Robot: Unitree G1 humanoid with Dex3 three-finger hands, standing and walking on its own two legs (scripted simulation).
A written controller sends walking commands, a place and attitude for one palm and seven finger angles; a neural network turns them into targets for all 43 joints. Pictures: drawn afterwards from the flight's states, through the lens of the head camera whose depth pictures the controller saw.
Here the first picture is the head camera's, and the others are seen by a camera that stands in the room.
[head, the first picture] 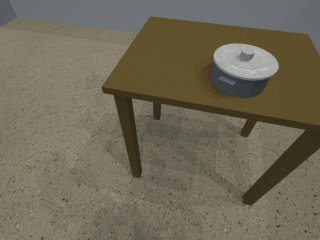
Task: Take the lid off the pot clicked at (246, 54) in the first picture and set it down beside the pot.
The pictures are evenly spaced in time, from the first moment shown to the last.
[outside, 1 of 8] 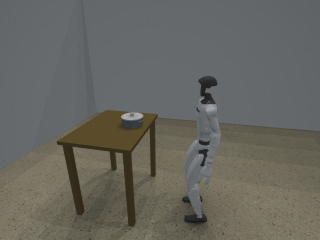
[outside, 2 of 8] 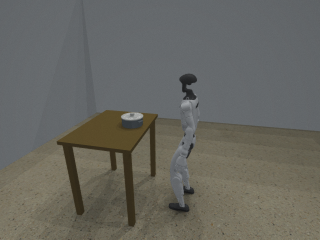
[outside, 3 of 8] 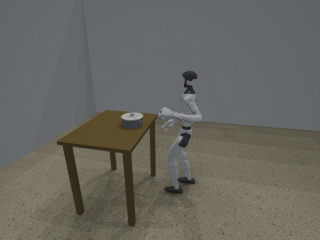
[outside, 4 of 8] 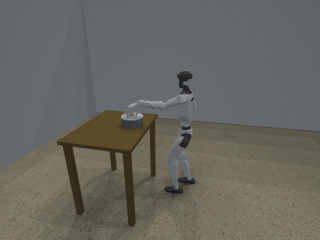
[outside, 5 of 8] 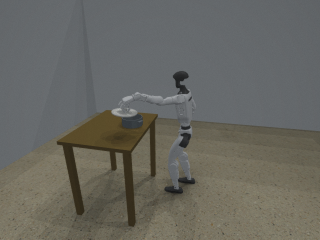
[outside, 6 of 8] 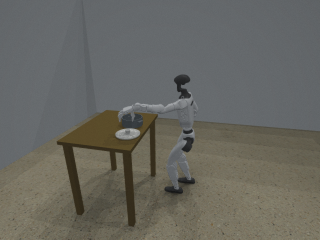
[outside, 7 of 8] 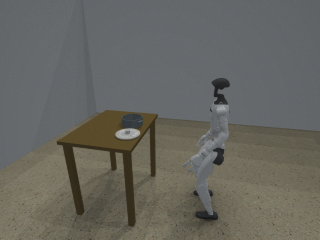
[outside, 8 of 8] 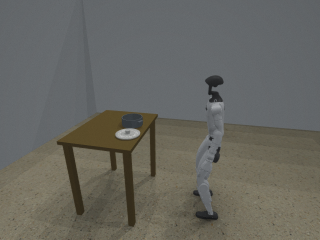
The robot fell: no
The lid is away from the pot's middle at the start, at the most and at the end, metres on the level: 0.00 0.24 0.23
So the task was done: yes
